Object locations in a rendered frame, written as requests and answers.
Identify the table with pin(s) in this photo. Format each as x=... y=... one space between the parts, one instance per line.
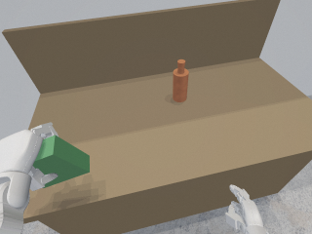
x=107 y=86

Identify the robot right hand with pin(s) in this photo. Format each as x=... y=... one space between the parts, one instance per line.
x=247 y=213

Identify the robot left hand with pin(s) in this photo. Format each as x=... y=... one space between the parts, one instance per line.
x=19 y=151

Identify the sponge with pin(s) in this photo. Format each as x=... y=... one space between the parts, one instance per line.
x=57 y=156

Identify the right robot forearm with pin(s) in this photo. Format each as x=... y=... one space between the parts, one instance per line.
x=255 y=229

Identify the left robot forearm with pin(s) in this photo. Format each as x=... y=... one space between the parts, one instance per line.
x=14 y=199

